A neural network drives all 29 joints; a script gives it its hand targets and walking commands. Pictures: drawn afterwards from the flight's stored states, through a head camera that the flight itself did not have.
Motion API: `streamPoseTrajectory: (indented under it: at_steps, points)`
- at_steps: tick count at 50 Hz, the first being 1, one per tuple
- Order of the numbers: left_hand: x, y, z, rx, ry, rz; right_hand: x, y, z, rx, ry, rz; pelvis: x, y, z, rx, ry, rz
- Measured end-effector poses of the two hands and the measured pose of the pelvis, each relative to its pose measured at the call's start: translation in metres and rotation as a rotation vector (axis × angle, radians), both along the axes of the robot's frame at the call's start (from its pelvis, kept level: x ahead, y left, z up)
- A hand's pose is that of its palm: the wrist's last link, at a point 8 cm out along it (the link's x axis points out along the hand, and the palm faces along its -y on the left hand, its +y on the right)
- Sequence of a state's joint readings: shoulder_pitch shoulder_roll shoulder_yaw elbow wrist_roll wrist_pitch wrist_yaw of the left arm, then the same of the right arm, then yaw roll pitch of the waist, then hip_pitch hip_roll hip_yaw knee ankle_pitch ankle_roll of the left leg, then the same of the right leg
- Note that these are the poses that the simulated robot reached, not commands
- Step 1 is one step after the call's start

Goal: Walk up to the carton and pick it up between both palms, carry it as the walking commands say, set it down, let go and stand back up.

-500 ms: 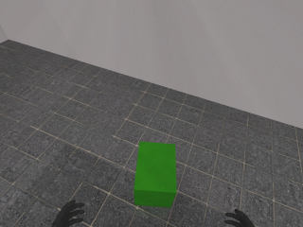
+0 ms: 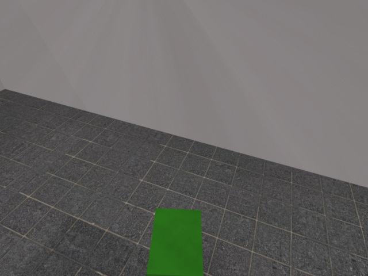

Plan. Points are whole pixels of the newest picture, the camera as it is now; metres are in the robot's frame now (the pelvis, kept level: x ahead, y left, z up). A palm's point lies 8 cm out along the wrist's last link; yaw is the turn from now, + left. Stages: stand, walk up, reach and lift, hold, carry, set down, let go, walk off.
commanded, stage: stand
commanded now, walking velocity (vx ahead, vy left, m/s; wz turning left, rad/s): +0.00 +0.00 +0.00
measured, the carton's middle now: (176, 252) +0.48 +0.05 -0.62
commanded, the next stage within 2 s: none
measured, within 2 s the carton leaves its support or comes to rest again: neither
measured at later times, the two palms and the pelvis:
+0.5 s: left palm out of the picture +0.11 +0.31 -0.09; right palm out of the picture +0.17 -0.24 -0.08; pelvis +0.04 +0.02 +0.00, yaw +1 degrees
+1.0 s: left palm out of the picture +0.06 +0.32 -0.08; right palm out of the picture +0.11 -0.24 -0.07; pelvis -0.01 +0.02 +0.01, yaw +1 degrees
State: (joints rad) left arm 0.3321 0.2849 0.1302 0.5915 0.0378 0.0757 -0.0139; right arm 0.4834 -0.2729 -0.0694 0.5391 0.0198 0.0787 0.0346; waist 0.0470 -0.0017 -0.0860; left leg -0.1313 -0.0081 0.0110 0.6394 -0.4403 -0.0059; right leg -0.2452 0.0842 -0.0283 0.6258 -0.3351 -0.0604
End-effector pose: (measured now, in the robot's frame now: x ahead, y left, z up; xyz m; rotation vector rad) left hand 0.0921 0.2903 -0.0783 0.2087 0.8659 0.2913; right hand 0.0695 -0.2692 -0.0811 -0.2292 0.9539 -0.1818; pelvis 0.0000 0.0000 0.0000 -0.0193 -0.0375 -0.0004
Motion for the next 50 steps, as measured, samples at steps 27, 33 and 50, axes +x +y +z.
streamPoseTrajectory:
  at_steps: [27,33,50]
  points:
    - [0.012,0.022,-0.004,0.031,0.085,0.05,0.097,0.024,0.009,-0.008,-0.119,0.028,0.039,0.016,0.006,0.019,0.054,0.018]
    - [0.001,0.028,-0.016,0.028,0.094,0.066,0.092,0.028,0.004,-0.02,-0.129,0.036,0.032,0.02,-0.001,0.02,0.051,0.028]
    - [-0.032,0.026,-0.004,0.03,0.04,0.055,0.043,0.026,0.008,-0.012,-0.15,0.021,-0.008,0.019,0.005,0.022,0.005,0.022]
